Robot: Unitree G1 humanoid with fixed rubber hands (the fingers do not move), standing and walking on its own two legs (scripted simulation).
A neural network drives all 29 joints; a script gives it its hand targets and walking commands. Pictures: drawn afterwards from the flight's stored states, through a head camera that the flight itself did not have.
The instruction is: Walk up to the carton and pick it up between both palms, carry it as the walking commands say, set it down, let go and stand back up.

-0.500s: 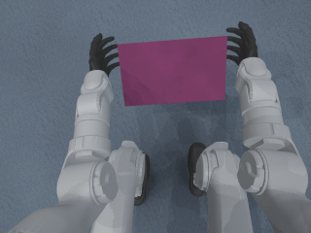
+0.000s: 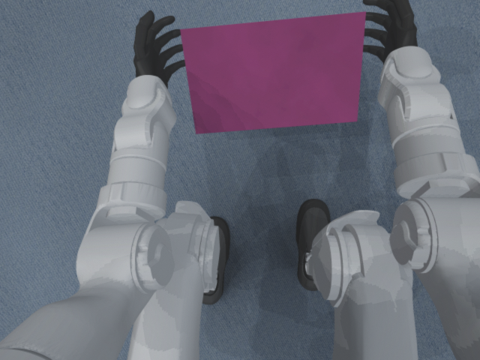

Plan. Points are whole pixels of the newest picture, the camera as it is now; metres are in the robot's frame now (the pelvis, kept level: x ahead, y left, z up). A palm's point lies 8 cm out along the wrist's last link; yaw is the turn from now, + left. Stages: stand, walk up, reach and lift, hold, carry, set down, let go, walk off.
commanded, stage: set down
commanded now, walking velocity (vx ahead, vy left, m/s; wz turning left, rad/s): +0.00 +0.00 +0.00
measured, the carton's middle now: (269, 73) +0.53 -0.03 -0.25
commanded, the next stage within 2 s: none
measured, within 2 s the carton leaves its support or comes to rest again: neither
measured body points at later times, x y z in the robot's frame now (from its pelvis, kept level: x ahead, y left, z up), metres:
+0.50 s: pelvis +0.00 +0.01 -0.02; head +0.35 -0.03 +0.26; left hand +0.53 +0.15 -0.17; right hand +0.54 -0.20 -0.18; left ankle +0.10 +0.12 -0.35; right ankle +0.14 -0.11 -0.35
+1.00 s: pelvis +0.00 +0.01 -0.03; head +0.36 -0.03 +0.25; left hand +0.54 +0.16 -0.19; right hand +0.55 -0.19 -0.19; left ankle +0.10 +0.12 -0.35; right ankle +0.14 -0.11 -0.35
